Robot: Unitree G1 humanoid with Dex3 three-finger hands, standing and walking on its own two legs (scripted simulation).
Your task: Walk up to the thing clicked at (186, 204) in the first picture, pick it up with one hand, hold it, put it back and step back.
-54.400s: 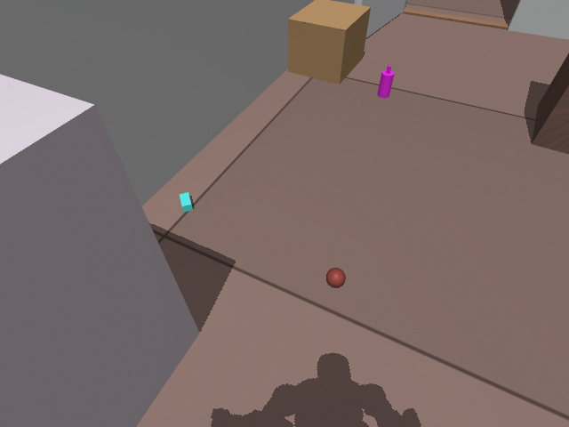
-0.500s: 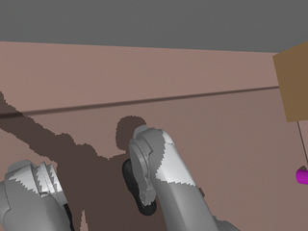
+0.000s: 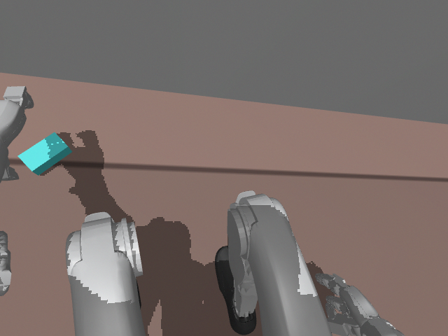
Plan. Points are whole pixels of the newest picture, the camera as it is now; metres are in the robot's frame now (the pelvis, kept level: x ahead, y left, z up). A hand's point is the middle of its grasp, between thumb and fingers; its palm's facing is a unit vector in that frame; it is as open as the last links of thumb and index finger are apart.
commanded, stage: withdraw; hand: left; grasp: from above
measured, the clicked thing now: (46, 153) +0.50 +0.31 -0.31
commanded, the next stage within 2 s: home in 0.06 s
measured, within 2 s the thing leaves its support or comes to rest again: neither
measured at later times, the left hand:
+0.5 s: hand out of the picture +0.44 +0.32 -0.08, palm faces -0.34 -0.29 -0.89, open 11.8 cm
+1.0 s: hand out of the picture +0.28 +0.25 +0.14, palm faces -0.01 -0.89 -0.46, open 7.4 cm
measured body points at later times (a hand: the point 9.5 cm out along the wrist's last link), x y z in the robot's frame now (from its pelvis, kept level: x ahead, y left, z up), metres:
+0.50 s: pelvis +0.02 +0.00 +0.05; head +0.24 +0.06 +0.44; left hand +0.46 +0.33 -0.03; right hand +0.08 -0.26 -0.07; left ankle +0.09 +0.14 -0.30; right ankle +0.11 -0.12 -0.30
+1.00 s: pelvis +0.03 +0.00 +0.23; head +0.16 +0.04 +0.66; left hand +0.28 +0.30 +0.17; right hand +0.28 -0.21 +0.14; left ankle +0.09 +0.14 -0.30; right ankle +0.11 -0.12 -0.30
